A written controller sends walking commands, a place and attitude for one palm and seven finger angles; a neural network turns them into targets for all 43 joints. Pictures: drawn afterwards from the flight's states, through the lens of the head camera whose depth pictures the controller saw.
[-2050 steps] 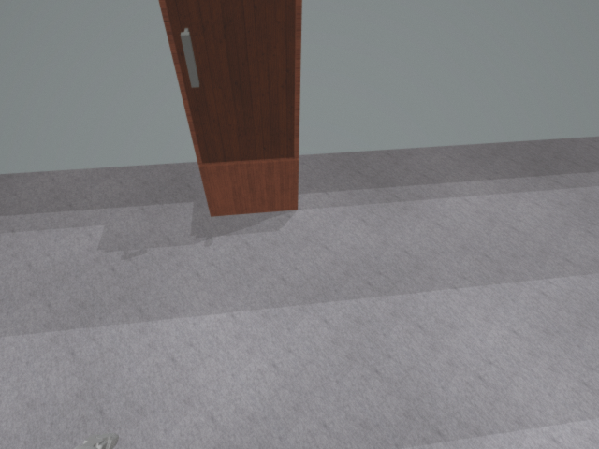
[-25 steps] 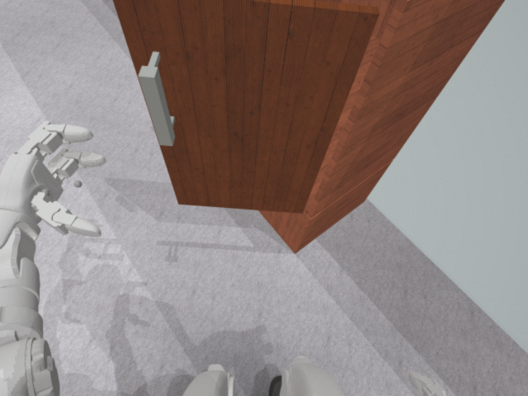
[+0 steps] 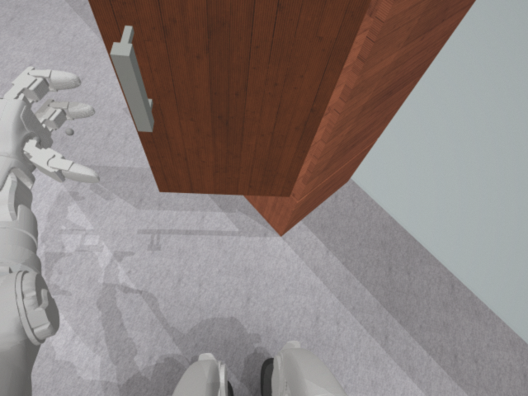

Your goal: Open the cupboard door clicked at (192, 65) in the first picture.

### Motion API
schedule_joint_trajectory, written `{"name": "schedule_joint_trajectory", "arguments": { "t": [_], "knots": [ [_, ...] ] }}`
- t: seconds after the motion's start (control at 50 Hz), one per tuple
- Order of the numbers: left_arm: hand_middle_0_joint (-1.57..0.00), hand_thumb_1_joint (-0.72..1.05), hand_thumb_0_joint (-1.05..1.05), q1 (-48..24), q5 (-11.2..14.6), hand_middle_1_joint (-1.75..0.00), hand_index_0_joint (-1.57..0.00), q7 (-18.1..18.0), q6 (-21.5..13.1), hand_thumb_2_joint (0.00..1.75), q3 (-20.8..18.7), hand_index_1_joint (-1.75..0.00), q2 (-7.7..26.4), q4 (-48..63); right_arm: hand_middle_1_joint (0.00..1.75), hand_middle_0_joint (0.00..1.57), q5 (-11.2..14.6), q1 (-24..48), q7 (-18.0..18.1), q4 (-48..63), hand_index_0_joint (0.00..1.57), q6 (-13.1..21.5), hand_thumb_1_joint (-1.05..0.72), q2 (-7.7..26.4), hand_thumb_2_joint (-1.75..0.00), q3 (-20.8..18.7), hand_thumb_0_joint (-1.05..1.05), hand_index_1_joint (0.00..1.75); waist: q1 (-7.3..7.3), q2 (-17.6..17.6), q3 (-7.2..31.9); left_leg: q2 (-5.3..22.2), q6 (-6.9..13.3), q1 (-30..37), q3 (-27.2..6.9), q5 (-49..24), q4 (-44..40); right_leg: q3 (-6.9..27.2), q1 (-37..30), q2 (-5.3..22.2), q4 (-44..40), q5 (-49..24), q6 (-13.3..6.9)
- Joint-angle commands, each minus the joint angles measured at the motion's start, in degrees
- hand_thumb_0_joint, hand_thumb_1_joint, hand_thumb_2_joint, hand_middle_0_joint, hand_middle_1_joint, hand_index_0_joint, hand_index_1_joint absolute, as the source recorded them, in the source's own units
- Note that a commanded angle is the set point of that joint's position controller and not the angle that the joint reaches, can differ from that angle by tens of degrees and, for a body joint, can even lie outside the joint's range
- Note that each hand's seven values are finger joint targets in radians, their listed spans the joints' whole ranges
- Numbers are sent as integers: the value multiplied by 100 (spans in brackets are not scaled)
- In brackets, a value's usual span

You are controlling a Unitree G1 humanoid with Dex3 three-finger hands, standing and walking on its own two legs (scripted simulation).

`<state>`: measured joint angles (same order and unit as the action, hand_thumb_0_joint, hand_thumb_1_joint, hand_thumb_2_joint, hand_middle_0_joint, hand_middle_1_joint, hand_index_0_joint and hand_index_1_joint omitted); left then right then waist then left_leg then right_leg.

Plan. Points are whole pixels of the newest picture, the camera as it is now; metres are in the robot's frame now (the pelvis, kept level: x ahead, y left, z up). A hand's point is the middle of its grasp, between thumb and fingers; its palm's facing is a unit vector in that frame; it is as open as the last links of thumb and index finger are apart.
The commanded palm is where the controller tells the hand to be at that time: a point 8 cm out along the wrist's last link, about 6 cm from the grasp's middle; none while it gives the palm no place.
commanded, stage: move the hooked fingers beside the handle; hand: left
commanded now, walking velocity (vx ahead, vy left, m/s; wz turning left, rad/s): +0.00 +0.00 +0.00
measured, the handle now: (137, 83) +0.58 +0.18 +0.06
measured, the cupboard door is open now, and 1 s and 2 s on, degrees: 50 50 49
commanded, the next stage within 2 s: slide the fingers in behind the handle in 1.14 s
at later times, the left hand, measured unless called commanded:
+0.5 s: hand (92, 95) +0.55 +0.24 +0.06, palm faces -0.04 -1.00 -0.02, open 14.0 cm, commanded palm +0.53 +0.28 +0.06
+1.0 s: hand (84, 103) +0.53 +0.25 +0.05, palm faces -0.03 -1.00 -0.01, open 14.0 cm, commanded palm +0.52 +0.28 +0.06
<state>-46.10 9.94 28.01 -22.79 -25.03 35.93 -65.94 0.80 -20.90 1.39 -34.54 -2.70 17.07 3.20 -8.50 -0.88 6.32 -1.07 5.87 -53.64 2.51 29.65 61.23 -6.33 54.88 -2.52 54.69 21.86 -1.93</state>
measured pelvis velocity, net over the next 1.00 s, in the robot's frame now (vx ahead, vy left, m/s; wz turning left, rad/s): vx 0.02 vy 0.00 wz -0.02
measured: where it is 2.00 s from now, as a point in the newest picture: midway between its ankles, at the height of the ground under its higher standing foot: outside the picture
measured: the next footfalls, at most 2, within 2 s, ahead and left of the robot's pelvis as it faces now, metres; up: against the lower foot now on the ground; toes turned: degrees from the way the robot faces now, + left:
none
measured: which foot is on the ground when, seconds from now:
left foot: down 0.00-1.00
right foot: down 0.00-1.00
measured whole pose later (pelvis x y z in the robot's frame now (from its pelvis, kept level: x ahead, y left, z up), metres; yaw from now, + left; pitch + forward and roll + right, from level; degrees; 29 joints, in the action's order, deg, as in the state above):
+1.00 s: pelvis +0.02 +0.00 +0.00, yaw -1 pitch +26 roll -6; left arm -53.4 6.4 25.6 -20.5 -26.4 41.1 -69.5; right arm -0.4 -21.8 0.2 -32.9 -6.6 16.8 3.9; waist -11.8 -1.4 6.0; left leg 0.1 5.8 -57.4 1.4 31.4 62.5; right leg -7.0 57.9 -3.9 54.0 22.5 -1.9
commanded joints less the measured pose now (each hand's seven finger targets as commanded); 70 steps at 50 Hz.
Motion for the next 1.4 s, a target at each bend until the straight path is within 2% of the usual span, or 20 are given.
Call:
{"name": "schedule_joint_trajectory", "arguments": {
  "t": [0.0, 0.08, 0.18, 0.2, 0.32, 0.5, 0.58, 0.62, 0.68, 0.74, 0.8, 0.84, 0.88, 0.9, 1.0, 1.08, 1.22, 1.28, 1.34, 1.38],
  "knots": [
    [-30, -50, 0, -2507, 11, -120, -30, -94, -348, 30, -355, -120, 1875, 1083, 30, 20, -21, -982, 77, 301, 20, 23, -90, 1177, -90, -382, 0, 30, -28, -1081, 2711, 357, -722, 2239, -1021, -3376, -814, 395, -850, -42, -306, -1147, -2],
    [-30, -50, 0, -2720, -42, -120, -30, -166, -340, 30, -363, -120, 1940, 871, 30, 20, -50, -1090, 62, 257, 20, -50, -90, 1183, -90, -373, 0, 30, -186, -902, 2636, 376, -701, 2124, -1060, -3443, -719, 363, -760, -67, -276, -1233, 4],
    [-30, -50, 0, -3248, -149, -120, -30, -187, -269, 30, -121, -120, 1797, 691, 30, 20, -76, -1217, 47, 182, 20, -154, -90, 1194, -90, -327, 0, 30, -379, -1302, 2565, 417, -715, 2240, -1128, -3510, -633, 336, -295, -73, -247, -1123, 6],
    [-30, -50, 0, -3240, -227, -120, -30, -228, -244, 30, -301, -120, 2077, 574, 30, 20, -100, -1291, 48, 150, 20, -178, -90, 1247, -90, -341, 0, 30, -352, -1159, 2603, 443, -741, 2251, -1186, -3496, -647, 326, -311, -84, -257, -1068, 11],
    [-30, -50, 0, -3671, -373, -120, -30, -363, -170, 30, -301, -120, 2233, 367, 30, 20, -142, -1465, 30, 117, 20, -232, -90, 1269, -90, -299, 0, 30, -531, -1313, 2843, 452, -734, 2197, -1226, -3691, -462, 327, -183, -99, -173, -1209, 30],
    [-30, -50, 0, -3055, -378, -120, -30, -258, -132, 30, -700, -120, 2745, 912, 30, 20, -160, -1560, -48, 344, 20, -316, -90, 1265, -90, -329, 0, 30, -257, -1423, 3365, 459, -680, 2229, -1079, -4236, -468, 370, -873, -150, -161, -1796, 14],
    [-30, -50, 0, -3181, -267, -120, -30, -221, -155, 30, -561, -120, 2475, 956, 30, 20, -130, -1549, -51, 279, 20, -351, -90, 1234, -90, -344, 0, 30, -385, -1362, 3036, 466, -636, 2274, -1070, -4139, -481, 357, -708, -167, -246, -1733, 25],
    [-30, -50, 0, -2973, -293, -120, -30, -227, -152, 30, -654, -120, 2559, 953, 30, 20, -145, -1564, -59, 251, 20, -341, -90, 1236, -90, -371, 0, 30, -287, -1480, 3154, 459, -661, 2363, -1056, -4211, -506, 371, -794, -166, -280, -1720, 23],
    [-30, -50, 0, -2953, -214, -120, -30, -194, -158, 30, -393, -120, 2148, 973, 30, 20, -128, -1551, -57, 217, 20, -370, -90, 1193, -90, -355, 0, 30, -357, -1510, 3021, 474, -663, 2538, -1063, -4453, -489, 340, -607, -179, -297, -1777, 14],
    [-30, -50, 0, -3019, -221, -120, -30, -190, -61, 30, -317, -120, 2110, 624, 30, 20, -122, -1511, -45, 158, 20, -383, -90, 1208, -90, -332, 0, 30, -450, -1194, 2606, 441, -604, 2098, -1004, -3915, -523, 356, -648, -174, -352, -1636, 38],
    [-30, -50, 0, -3186, -258, -120, -30, -223, -161, 30, -369, -120, 2236, 982, 30, 20, -136, -1506, -34, 181, 20, -378, -90, 1188, -90, -340, 0, 30, -358, -1625, 3029, 456, -690, 2501, -1042, -4404, -468, 366, -640, -163, -273, -1816, 11],
    [-30, -50, 0, -2903, -219, -120, -30, -224, -204, 30, -392, -120, 2134, 1018, 30, 20, -144, -1468, -59, 200, 20, -367, -90, 1171, -90, -372, 0, 30, -298, -1505, 3151, 468, -713, 2621, -1058, -4577, -452, 356, -701, -167, -284, -1861, 16],
    [-30, -50, 0, -2971, -174, -120, -30, -203, -166, 30, -285, -120, 2001, 784, 30, 20, -117, -1419, -48, 214, 20, -368, -90, 1158, -90, -340, 0, 30, -401, -1341, 2795, 448, -667, 2341, -1021, -4381, -446, 340, -662, -182, -268, -1870, -2],
    [-30, -50, 0, -3037, -221, -120, -30, -225, -147, 30, -389, -120, 2203, 773, 30, 20, -123, -1418, -33, 197, 20, -372, -90, 1192, -90, -349, 0, 30, -388, -1208, 2786, 448, -643, 2216, -1005, -4256, -446, 368, -755, -175, -272, -1861, 17],
    [-30, -50, 0, -2964, -194, -120, -30, -240, -250, 30, -360, -120, 2090, 1185, 30, 20, -122, -1392, -65, 261, 20, -382, -90, 1162, -90, -371, 0, 30, -259, -1566, 3239, 491, -760, 2784, -1111, -4755, -459, 333, -653, -176, -239, -1866, 11],
    [-30, -50, 0, -2968, -170, -120, -30, -257, -157, 30, -342, -120, 2046, 710, 30, 20, -95, -1343, -33, 260, 20, -359, -90, 1172, -90, -340, 0, 30, -363, -1119, 2661, 416, -646, 2122, -1023, -4022, -492, 344, -744, -173, -275, -1709, 2],
    [-30, -50, 0, -3381, -295, -120, -30, -312, -254, 30, -262, -120, 2121, 764, 30, 20, -120, -1376, -12, 182, 20, -336, -90, 1188, -90, -314, 0, 30, -421, -1423, 2922, 451, -738, 2370, -1157, -4004, -453, 320, -431, -153, -194, -1466, 9],
    [-30, -50, 0, -3362, -223, -120, -30, -297, -272, 30, -91, -120, 1795, 806, 30, 20, -119, -1409, -48, 186, 20, -334, -90, 1161, -90, -316, 0, 30, -430, -1538, 3017, 472, -782, 2594, -1233, -4234, -439, 283, -274, -168, -179, -1455, -8],
    [-30, -50, 0, -3308, -239, -120, -30, -344, -182, 30, 14, -120, 1606, 712, 30, 20, -124, -1427, -71, 129, 20, -371, -90, 1166, -90, -327, 0, 30, -456, -1462, 2897, 507, -792, 2613, -1284, -4111, -482, 256, -119, -164, -227, -1294, 25],
    [-30, -50, 0, -3333, -253, -120, -30, -442, -189, 30, -129, -120, 1768, 797, 30, 20, -128, -1462, -59, 164, 20, -370, -90, 1182, -90, -334, 0, 30, -408, -1385, 2908, 485, -784, 2555, -1297, -4124, -506, 249, -222, -161, -210, -1335, -5]
  ]
}}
